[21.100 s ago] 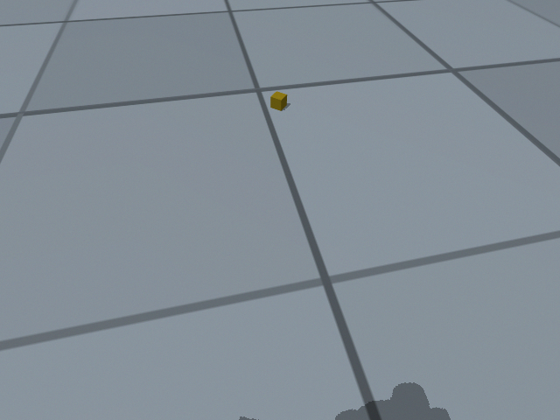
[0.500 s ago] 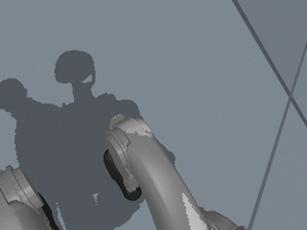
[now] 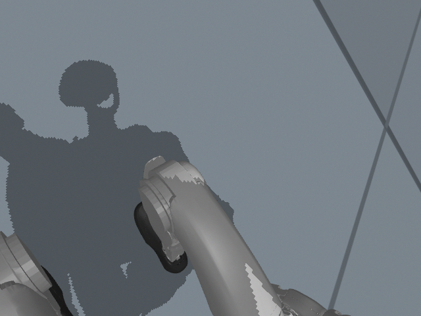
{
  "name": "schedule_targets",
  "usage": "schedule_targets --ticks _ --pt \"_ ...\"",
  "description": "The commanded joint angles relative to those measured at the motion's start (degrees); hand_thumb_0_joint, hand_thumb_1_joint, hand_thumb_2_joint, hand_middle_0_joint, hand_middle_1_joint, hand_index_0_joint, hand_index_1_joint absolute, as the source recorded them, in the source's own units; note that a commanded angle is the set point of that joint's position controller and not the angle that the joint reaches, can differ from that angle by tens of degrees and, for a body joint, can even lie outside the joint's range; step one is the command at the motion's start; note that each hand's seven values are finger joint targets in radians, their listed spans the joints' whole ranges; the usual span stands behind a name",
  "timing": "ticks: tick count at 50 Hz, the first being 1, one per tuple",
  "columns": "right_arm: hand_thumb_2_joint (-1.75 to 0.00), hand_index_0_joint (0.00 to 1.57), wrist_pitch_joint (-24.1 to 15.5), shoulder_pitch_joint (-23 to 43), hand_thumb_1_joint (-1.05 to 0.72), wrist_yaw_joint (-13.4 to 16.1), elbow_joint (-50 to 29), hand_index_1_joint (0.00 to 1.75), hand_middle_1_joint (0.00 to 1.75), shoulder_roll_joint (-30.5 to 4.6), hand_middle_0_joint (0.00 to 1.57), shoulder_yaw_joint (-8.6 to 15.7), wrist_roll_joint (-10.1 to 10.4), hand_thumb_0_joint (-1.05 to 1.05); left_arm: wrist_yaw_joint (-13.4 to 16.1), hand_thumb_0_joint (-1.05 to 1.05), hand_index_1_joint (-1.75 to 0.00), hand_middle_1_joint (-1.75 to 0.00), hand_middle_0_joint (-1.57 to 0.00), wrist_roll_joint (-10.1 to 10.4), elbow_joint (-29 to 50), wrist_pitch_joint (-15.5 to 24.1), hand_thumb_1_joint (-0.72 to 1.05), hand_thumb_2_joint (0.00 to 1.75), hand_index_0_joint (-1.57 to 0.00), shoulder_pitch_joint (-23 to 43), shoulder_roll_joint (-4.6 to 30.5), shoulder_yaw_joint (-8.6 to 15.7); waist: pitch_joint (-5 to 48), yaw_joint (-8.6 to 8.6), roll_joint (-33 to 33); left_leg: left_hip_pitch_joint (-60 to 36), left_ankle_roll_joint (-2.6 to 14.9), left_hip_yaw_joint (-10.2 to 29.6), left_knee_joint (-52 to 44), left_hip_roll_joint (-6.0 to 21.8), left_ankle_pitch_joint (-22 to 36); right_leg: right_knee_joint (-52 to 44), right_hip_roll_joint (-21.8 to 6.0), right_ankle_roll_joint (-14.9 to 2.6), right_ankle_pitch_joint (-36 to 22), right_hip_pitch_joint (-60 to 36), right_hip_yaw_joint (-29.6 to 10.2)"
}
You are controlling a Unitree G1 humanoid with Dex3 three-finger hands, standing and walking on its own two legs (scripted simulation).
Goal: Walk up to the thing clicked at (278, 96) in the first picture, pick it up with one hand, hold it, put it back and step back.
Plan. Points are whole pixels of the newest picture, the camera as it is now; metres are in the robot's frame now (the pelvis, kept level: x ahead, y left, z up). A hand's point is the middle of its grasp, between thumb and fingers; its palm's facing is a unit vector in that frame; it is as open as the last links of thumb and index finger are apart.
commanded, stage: rest palm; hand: left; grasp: from above
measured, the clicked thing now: out of the picture +0.42 +0.36 -0.29
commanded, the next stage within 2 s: close in 0.26 s
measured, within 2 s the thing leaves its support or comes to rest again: neither
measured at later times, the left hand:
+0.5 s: hand out of the picture +0.43 +0.35 -0.25, palm faces +0.01 -0.45 -0.89, open 13.8 cm
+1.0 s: hand out of the picture +0.43 +0.36 -0.24, palm faces +0.00 -0.45 -0.89, open 13.4 cm
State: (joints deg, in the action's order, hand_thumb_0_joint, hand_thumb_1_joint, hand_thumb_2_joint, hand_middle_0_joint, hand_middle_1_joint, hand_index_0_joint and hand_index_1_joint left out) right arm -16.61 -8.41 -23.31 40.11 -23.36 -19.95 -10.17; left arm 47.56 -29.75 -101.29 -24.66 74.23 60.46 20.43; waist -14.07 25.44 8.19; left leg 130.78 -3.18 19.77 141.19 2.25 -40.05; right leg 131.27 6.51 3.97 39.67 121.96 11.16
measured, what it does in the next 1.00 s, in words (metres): stands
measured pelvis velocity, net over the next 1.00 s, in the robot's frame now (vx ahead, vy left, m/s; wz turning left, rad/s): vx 0.00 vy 0.00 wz -0.01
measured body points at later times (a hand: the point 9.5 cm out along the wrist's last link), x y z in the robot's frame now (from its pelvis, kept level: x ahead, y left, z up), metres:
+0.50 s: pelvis +0.00 +0.00 +0.00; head +0.29 +0.13 +0.31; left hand +0.43 +0.37 -0.20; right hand +0.00 -0.25 -0.04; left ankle +0.07 +0.14 -0.30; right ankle +0.11 -0.12 -0.30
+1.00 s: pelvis +0.00 +0.00 +0.00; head +0.29 +0.13 +0.32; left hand +0.43 +0.38 -0.19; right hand +0.00 -0.24 -0.03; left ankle +0.07 +0.14 -0.30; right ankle +0.11 -0.12 -0.30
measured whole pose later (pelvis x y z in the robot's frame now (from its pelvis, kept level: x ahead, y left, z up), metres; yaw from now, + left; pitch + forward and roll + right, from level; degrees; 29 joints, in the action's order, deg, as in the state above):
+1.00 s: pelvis +0.00 +0.00 +0.00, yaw +0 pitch +27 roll -16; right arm -17.1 -8.2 -22.6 40.6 -23.0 -20.0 -10.2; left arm 46.3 -30.4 -101.2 -24.7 74.0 61.2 19.6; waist -13.5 25.6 8.2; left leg 130.6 -2.7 19.9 140.7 2.4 -40.0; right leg 130.3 6.4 4.2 39.4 121.4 11.4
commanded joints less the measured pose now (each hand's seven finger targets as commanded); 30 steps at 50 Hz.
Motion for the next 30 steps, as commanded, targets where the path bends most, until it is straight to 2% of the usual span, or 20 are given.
schedule_targets --ticks 1,4,9,11,14,16,18,20,25,27,28,30 --pt "-0.91 0.2 0.3 -12.6 -0.91 0.0 3.1 0.3 0.3 -20.1 0.2 4.4 0.2 0.0 2.2 0.0 -1.06 -1.0 -0.09 -1.5 5.6 0.3 -0.58 1.11 -0.04 13.4 11.5 -1.7 36.8 3.85 -32.7 -29.3 2.81 -7.7 -12.6 2.9 11.6 -13.0 0.0 -3.44 -19.3 -19.9 6.2" --pt "-0.91 0.2 0.1 -12.2 -0.91 0.0 2.9 0.3 0.3 -20.1 0.2 4.4 0.2 0.0 1.7 0.0 -1.07 -1.0 -0.1 -1.1 6.2 0.2 -0.59 1.14 -0.03 13.6 10.7 -2.0 35.8 4.27 -33.4 -30.4 2.48 -7.0 -13.1 3.0 11.0 -12.4 -0.3 -3.52 -18.7 -18.4 6.6" --pt "-0.9 0.2 -0.1 -12.4 -0.91 0.1 3.0 0.3 0.3 -19.9 0.2 4.5 0.3 0.0 1.4 0.0 -1.1 -1.03 -0.11 -1.4 6.4 0.1 -0.55 1.18 -0.05 11.9 11.3 -1.8 36.4 3.69 -31.6 -28.2 3.07 -7.8 -12.5 2.6 10.3 -13.6 0.2 -3.33 -17.9 -19.8 6.0" --pt "-0.9 0.2 -0.2 -12.6 -0.91 0.0 3.3 0.3 0.3 -20.1 0.2 4.8 0.0 0.0 1.4 0.0 -1.09 -1.03 -0.12 -0.5 6.1 0.1 -0.55 1.18 -0.05 11.3 10.1 -1.7 36.9 3.93 -30.6 -27.9 3.09 -8.0 -12.4 2.7 10.8 -13.3 0.4 -3.1 -18.9 -21.3 5.9" --pt "-0.9 0.2 -0.5 -12.4 -0.91 0.0 3.6 0.3 0.3 -20.2 0.2 4.6 0.2 0.0 1.4 0.0 -1.11 -1.05 -0.12 -0.6 6.6 0.2 -0.54 1.17 -0.06 12.3 11.2 -1.6 36.0 4.13 -31.1 -28.4 3.05 -7.4 -12.6 2.6 10.6 -12.8 -0.1 -3.08 -18.8 -20.5 6.1" --pt "-0.9 0.2 -0.3 -12.2 -0.91 0.0 3.1 0.3 0.3 -20.0 0.2 4.5 0.3 0.0 1.4 0.0 -1.08 -1.02 -0.13 -0.9 6.3 0.0 -0.54 1.17 -0.06 12.9 10.4 -1.9 36.3 3.97 -31.9 -29.6 2.64 -6.8 -13.0 3.0 11.3 -12.3 -0.2 -3.43 -18.9 -18.8 6.6" --pt "-0.9 0.2 0.0 -12.5 -0.91 0.1 3.0 0.3 0.3 -20.3 0.2 4.7 0.2 0.0 1.5 0.0 -1.1 -1.04 -0.13 -1.1 5.9 0.1 -0.51 1.16 -0.07 12.2 10.6 -1.8 36.4 3.81 -32.8 -30.2 2.51 -7.1 -13.4 3.1 11.1 -12.6 0.2 -3.61 -18.9 -19.7 6.5" --pt "-0.9 0.2 -0.1 -12.2 -0.9 0.2 3.4 0.3 0.3 -20.3 0.2 4.6 0.1 0.0 1.5 0.0 -1.03 -0.98 -0.09 -1.2 6.0 0.2 -0.53 1.05 -0.05 13.2 11.0 -1.7 35.8 3.96 -33.0 -29.5 2.54 -7.3 -13.3 3.0 10.4 -12.5 0.0 -3.55 -18.4 -19.6 6.4" --pt "-0.9 0.2 -0.5 -11.4 -0.9 0.6 4.2 0.3 0.3 -19.9 0.2 4.5 0.2 0.0 1.1 0.0 -1.01 -0.96 -0.11 -2.3 6.3 0.5 -0.51 1.07 -0.06 13.3 12.1 -1.9 35.4 3.44 -33.6 -29.1 2.67 -7.6 -13.2 3.0 9.6 -13.0 -0.2 -3.55 -17.2 -18.9 6.2" --pt "-0.9 0.2 -0.6 -11.8 -0.9 0.6 3.5 0.3 0.3 -20.1 0.2 4.4 0.0 0.0 1.1 0.0 -1.01 -0.95 -0.13 -2.1 6.3 0.6 -0.5 1.07 -0.08 12.5 11.8 -2.1 35.9 4.13 -32.0 -29.0 2.88 -7.5 -13.0 2.8 10.1 -13.4 0.0 -3.48 -17.9 -20.2 6.1" --pt "-0.9 0.2 -0.3 -12.1 -0.9 0.6 3.2 0.3 0.3 -20.2 0.2 4.5 0.1 0.0 1.1 0.0 -1.01 -0.96 -0.13 -2.3 6.3 0.6 -0.49 1.06 -0.08 12.3 11.8 -2.2 36.3 4.07 -31.8 -29.4 2.86 -7.4 -13.1 2.9 10.6 -13.4 0.1 -3.55 -18.3 -20.4 6.2" --pt "-0.9 0.2 -0.4 -12.3 -0.9 0.7 3.1 0.3 0.3 -20.1 0.2 4.4 0.1 0.0 1.0 0.0 -0.99 -0.95 -0.14 -1.5 6.3 0.5 -0.45 1.03 -0.1 12.5 11.8 -1.6 36.7 3.92 -32.3 -30.3 2.74 -7.4 -13.1 3.0 11.2 -13.4 0.2 -3.59 -18.9 -20.3 6.1"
